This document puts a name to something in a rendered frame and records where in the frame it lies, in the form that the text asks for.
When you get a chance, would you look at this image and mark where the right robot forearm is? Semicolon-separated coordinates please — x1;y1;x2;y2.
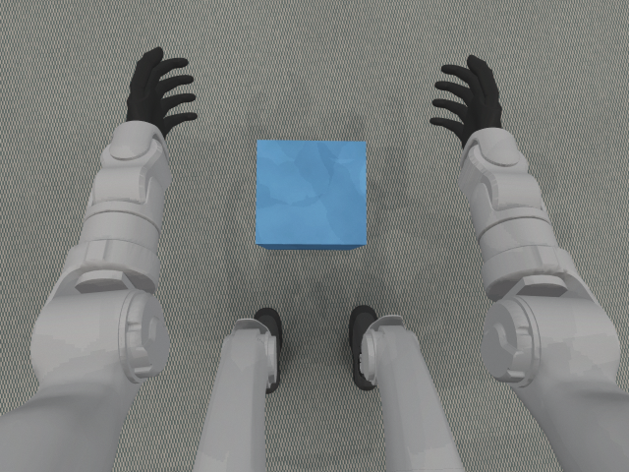
458;128;620;374

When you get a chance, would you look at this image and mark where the left robot forearm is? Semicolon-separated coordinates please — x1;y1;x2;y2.
30;121;172;380

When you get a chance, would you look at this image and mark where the left robot upper arm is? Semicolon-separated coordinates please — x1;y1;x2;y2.
0;288;170;472

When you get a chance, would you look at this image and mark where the right robot foot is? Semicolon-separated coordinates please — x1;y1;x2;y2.
349;305;377;391

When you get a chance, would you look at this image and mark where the left robot thigh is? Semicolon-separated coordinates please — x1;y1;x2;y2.
193;328;277;472

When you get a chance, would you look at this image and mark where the robot right hand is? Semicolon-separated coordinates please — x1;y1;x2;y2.
429;54;502;149

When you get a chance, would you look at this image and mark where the robot left hand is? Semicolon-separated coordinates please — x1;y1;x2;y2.
126;46;198;140

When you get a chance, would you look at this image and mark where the right robot upper arm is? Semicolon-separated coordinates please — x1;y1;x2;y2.
480;295;629;472

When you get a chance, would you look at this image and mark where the carton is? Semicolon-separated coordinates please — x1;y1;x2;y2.
256;140;367;250

